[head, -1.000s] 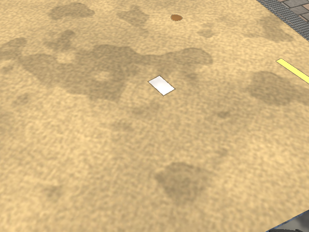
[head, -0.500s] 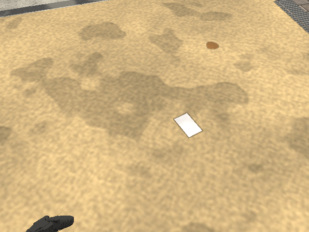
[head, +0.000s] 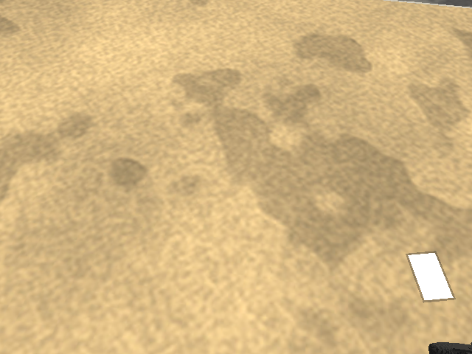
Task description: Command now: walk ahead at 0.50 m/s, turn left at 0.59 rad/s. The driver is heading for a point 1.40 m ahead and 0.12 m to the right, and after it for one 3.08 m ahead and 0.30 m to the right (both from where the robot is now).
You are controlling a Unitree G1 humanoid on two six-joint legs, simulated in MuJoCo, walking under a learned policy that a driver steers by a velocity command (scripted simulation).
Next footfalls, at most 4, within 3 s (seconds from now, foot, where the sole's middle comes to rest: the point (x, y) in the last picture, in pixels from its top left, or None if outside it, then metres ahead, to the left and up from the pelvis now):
0.44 right None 0.43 -0.12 -0.75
0.98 left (201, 258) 0.70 0.15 -0.75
1.50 right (290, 190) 0.96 -0.12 -0.75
2.00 left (259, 115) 1.31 -0.02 -0.75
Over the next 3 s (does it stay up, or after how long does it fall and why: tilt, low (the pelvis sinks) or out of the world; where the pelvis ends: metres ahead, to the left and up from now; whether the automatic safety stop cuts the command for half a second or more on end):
stays up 1.32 -0.10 0.02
